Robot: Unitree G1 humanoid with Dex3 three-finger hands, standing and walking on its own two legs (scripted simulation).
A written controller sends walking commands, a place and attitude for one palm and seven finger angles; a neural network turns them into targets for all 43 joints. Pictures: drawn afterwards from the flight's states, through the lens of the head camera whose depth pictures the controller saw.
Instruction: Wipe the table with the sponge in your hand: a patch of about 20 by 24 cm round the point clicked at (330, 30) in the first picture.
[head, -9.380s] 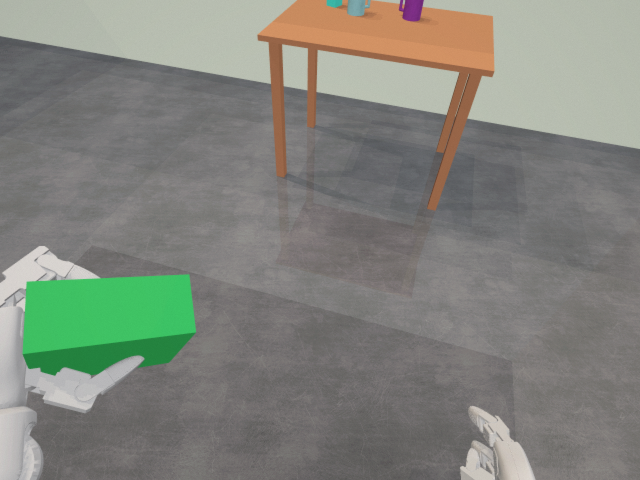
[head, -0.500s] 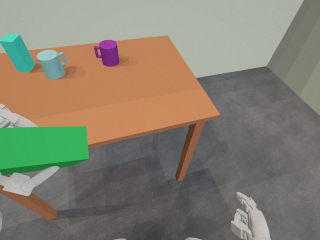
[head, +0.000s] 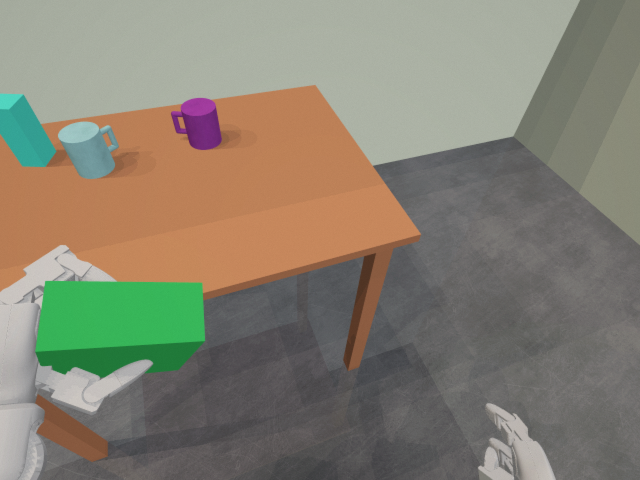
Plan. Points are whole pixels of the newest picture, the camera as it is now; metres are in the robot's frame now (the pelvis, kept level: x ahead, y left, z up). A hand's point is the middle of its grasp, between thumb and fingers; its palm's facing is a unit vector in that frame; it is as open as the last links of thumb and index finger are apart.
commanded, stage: come to a stop and stand still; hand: left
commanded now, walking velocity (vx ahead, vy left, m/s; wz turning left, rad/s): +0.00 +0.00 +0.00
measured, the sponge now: (146, 332) +0.23 +0.19 +0.12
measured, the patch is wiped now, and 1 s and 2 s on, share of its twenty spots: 0.00 0.00 0.00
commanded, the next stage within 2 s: look again from close up in 0.72 s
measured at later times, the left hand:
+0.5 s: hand (33, 294) +0.24 +0.29 +0.16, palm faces +0.38 -0.85 -0.36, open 9.9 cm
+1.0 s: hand (15, 311) +0.23 +0.30 +0.15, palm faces +0.40 -0.84 -0.37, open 9.9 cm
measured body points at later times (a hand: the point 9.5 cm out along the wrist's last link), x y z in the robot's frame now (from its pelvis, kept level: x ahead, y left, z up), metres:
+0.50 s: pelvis +0.03 +0.04 +0.01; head +0.05 +0.06 +0.45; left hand +0.22 +0.33 +0.18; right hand +0.23 -0.15 -0.06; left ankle +0.04 +0.12 -0.74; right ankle +0.02 -0.08 -0.74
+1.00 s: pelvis +0.01 +0.05 +0.01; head +0.03 +0.06 +0.46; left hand +0.20 +0.34 +0.17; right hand +0.19 -0.17 -0.07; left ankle +0.04 +0.12 -0.74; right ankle +0.02 -0.08 -0.74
